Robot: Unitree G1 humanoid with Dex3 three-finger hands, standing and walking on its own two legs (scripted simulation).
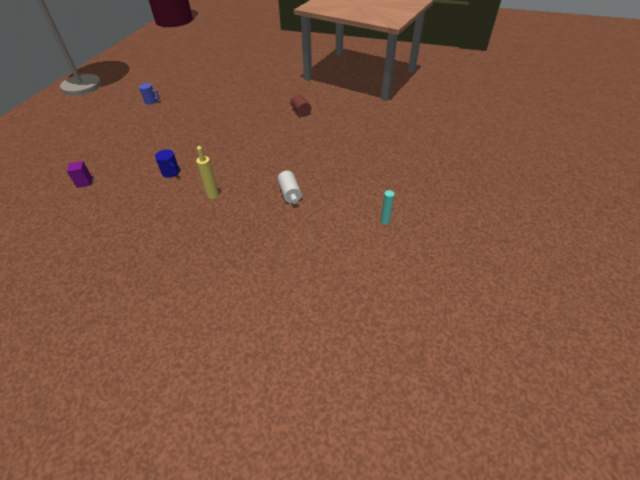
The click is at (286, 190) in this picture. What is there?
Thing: lying bottle
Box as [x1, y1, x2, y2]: [277, 171, 301, 203]
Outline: 283,171 278,175 277,178 283,196 286,201 295,203 301,196 300,190 293,173 290,171
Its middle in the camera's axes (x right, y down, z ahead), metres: -0.14 -0.24 +1.85
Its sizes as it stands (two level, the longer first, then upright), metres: 0.178 0.085 0.085
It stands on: the floor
